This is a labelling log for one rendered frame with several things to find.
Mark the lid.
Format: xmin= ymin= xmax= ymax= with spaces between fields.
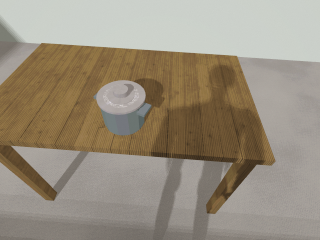
xmin=96 ymin=80 xmax=146 ymax=115

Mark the table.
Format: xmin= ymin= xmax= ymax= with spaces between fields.
xmin=0 ymin=43 xmax=276 ymax=214

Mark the pot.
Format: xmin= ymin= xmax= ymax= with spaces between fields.
xmin=93 ymin=93 xmax=152 ymax=136

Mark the knob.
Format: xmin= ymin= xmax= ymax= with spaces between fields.
xmin=112 ymin=84 xmax=129 ymax=98

